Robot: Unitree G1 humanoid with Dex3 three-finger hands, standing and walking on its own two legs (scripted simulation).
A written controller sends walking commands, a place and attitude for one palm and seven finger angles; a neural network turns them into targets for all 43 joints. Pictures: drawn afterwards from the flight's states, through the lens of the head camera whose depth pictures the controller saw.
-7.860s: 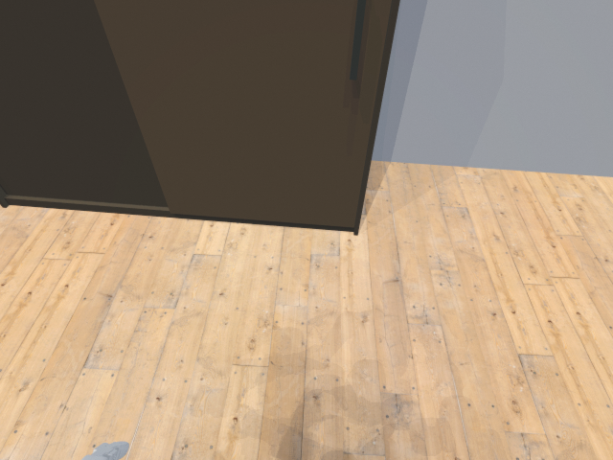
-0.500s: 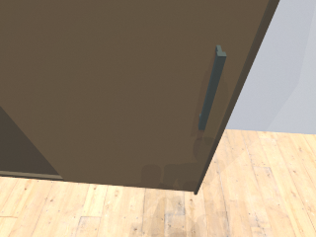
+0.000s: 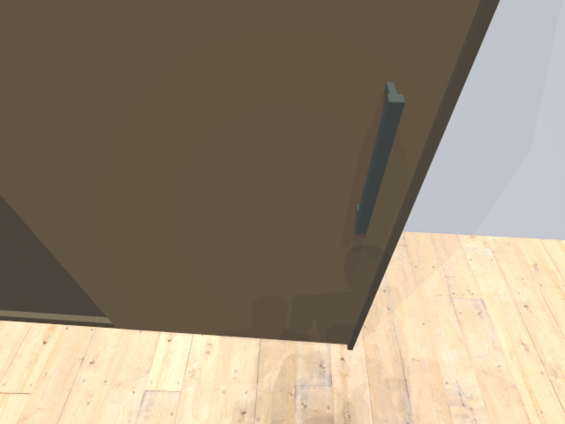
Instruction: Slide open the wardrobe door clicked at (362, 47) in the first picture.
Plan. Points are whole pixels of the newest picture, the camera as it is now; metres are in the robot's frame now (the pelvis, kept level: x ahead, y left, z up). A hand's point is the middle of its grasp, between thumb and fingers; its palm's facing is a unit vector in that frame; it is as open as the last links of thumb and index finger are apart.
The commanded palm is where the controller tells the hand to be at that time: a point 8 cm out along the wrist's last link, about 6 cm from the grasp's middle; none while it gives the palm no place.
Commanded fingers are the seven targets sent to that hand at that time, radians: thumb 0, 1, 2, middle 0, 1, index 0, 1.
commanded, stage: look again from close up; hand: right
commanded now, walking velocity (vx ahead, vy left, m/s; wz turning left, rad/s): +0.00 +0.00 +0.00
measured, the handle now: (373, 168) +0.49 -0.12 +0.11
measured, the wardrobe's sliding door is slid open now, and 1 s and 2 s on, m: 0.00 0.00 0.00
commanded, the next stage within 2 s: raise the hand with hooked fingers in 1.10 s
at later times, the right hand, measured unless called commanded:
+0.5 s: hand out of the picture -0.02 -0.18 -0.18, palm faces +0.03 +0.98 -0.19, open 7.4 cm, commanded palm none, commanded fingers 0.00 -0.90 -0.90 0.20 0.30 0.20 0.30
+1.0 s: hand out of the picture -0.04 -0.18 -0.18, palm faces +0.04 +0.98 -0.18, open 7.4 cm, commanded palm none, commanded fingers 0.00 -0.90 -0.90 0.20 0.30 0.20 0.30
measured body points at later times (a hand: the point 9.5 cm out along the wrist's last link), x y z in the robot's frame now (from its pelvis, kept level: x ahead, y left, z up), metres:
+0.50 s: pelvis +0.00 +0.00 +0.00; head +0.00 -0.01 +0.45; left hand +0.03 +0.24 -0.15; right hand -0.02 -0.23 -0.16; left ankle -0.06 +0.12 -0.74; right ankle +0.03 -0.12 -0.74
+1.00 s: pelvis -0.01 -0.01 +0.00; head +0.00 -0.02 +0.45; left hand +0.01 +0.22 -0.15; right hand -0.04 -0.23 -0.16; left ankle -0.06 +0.12 -0.74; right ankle +0.03 -0.12 -0.74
